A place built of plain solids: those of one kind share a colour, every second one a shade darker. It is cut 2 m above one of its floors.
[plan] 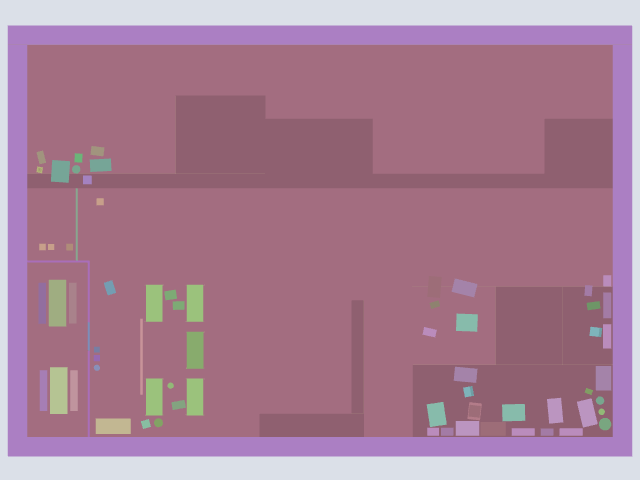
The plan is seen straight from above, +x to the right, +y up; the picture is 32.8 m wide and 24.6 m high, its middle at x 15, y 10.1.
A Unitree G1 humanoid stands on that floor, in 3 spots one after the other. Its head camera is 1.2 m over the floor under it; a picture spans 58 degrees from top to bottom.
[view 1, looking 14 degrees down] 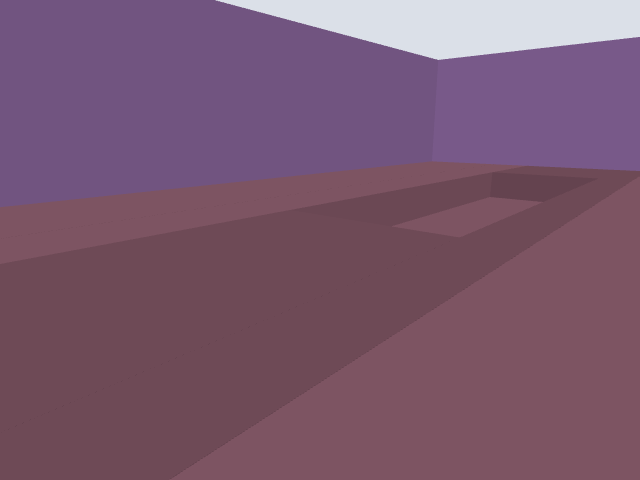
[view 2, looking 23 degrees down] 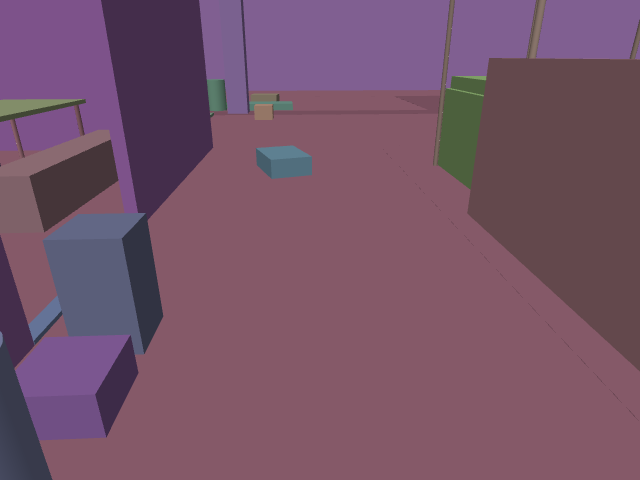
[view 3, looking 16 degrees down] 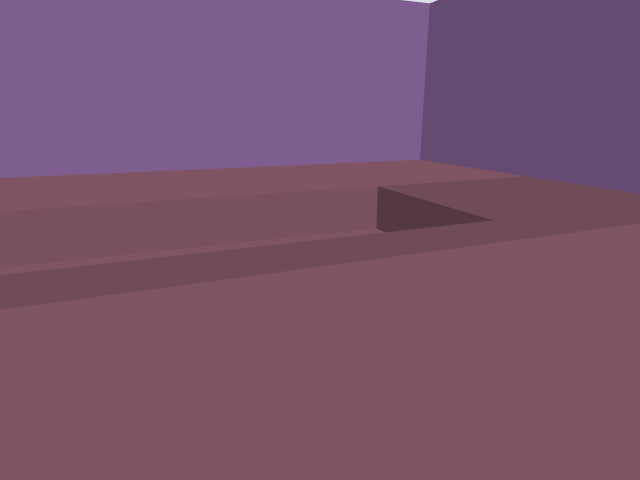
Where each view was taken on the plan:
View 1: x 12.90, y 11.50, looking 41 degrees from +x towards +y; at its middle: floor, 4.96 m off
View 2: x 4.40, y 2.75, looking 87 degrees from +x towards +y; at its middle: floor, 3.07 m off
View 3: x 22.70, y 9.61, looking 68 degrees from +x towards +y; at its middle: floor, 4.35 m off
